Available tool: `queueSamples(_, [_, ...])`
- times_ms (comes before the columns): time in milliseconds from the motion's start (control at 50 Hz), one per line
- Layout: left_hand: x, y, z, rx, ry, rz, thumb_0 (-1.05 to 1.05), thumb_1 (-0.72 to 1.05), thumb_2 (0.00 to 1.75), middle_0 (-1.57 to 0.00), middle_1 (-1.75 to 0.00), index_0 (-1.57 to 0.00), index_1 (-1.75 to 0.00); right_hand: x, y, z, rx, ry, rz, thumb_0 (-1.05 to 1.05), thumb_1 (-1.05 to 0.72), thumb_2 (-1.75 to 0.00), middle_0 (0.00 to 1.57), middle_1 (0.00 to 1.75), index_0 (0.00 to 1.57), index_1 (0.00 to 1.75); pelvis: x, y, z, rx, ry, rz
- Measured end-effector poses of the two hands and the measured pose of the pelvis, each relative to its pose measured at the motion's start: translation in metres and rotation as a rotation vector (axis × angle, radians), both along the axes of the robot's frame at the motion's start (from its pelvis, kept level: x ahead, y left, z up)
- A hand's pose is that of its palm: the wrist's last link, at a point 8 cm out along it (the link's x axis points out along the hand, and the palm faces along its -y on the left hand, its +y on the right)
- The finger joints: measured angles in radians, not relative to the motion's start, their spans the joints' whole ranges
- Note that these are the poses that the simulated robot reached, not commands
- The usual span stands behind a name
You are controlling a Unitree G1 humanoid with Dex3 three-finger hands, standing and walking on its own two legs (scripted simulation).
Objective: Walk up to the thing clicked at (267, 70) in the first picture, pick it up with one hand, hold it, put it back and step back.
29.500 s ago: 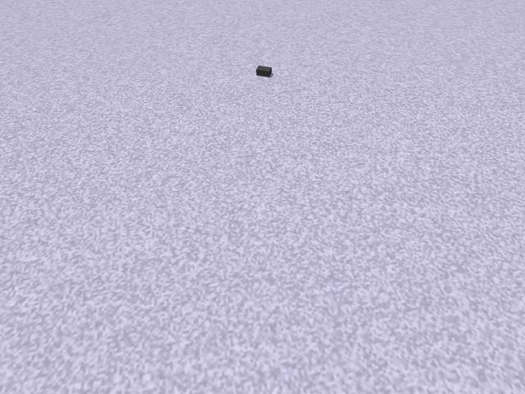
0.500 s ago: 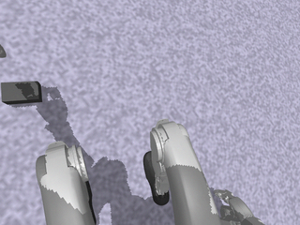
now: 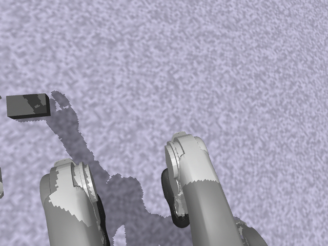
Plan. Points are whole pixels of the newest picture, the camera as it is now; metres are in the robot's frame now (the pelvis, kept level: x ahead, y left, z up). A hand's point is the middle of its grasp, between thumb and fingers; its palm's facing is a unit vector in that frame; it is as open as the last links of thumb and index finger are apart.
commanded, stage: home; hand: left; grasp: from above
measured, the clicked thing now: (29, 106) +0.50 +0.30 -0.32
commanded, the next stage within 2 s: none
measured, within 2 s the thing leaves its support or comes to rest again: neither
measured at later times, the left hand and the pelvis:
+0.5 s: hand out of the picture +0.32 +0.26 +0.07, palm faces -0.16 -0.79 -0.60, open 7.5 cm; pelvis +0.01 -0.01 +0.17, yaw +6 degrees
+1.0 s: hand out of the picture +0.24 +0.21 +0.27, palm faces +0.21 -0.96 -0.21, open 7.4 cm; pelvis +0.07 +0.00 +0.34, yaw +9 degrees
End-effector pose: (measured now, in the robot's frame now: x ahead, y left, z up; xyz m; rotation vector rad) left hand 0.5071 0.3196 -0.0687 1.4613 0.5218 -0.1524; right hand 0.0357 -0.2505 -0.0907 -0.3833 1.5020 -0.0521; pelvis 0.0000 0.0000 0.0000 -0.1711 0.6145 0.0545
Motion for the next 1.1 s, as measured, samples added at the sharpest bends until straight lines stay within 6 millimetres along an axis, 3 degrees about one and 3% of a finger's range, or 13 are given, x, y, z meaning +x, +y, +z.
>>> queueSamples(140, [-0.043,0.005,0.044,-0.170,-0.022,0.100,0.00,0.34,0.84,-0.21,-0.45,-0.21,-0.46,0.026,-0.009,0.027,0.005,-0.039,-0.021,0.00,-0.90,-0.90,0.20,0.30,0.20,0.30,0.003,0.000,0.036,0.016,0.016,0.019])
queueSamples(280, [-0.109,0.003,0.099,-0.369,-0.027,0.227,0.00,0.69,0.86,-0.21,-0.34,-0.21,-0.35,0.084,-0.014,0.072,-0.001,-0.197,0.014,0.00,-0.90,-0.90,0.20,0.30,0.20,0.30,0.003,-0.001,0.086,0.037,-0.003,0.032])
queueSamples(440, [-0.175,-0.014,0.163,-0.579,-0.032,0.397,0.00,0.85,0.89,-0.21,-0.31,-0.22,-0.31,0.157,0.003,0.145,0.035,-0.457,0.084,0.01,-0.90,-0.90,0.20,0.30,0.20,0.30,0.005,-0.005,0.151,0.061,-0.069,0.053])
queueSamples(560, [-0.214,-0.030,0.206,-0.734,-0.029,0.554,0.01,0.88,0.90,-0.21,-0.30,-0.22,-0.31,0.191,0.022,0.201,0.079,-0.605,0.104,0.01,-0.90,-0.90,0.20,0.30,0.20,0.30,0.012,-0.007,0.198,0.078,-0.124,0.069])
queueSamples(700, [-0.246,-0.044,0.253,-0.888,-0.015,0.725,0.01,0.89,0.90,-0.21,-0.30,-0.21,-0.30,0.205,0.035,0.258,0.101,-0.685,0.092,0.01,-0.90,-0.90,0.20,0.30,0.20,0.30,0.027,-0.008,0.248,0.096,-0.185,0.083])
queueSamples(880, [-0.273,-0.056,0.322,-1.022,-0.010,0.886,0.01,0.90,0.90,-0.20,-0.30,-0.21,-0.30,0.203,0.039,0.321,0.069,-0.716,0.052,0.01,-0.90,-0.90,0.20,0.30,0.20,0.30,0.054,-0.004,0.309,0.115,-0.269,0.099])
queueSamples(1100, [-0.300,-0.067,0.400,-1.080,-0.038,0.914,0.01,0.90,0.90,-0.20,-0.30,-0.21,-0.30,0.216,0.038,0.382,0.050,-0.834,0.026,0.01,-0.90,-0.90,0.20,0.30,0.20,0.30,0.082,0.001,0.358,0.138,-0.371,0.113])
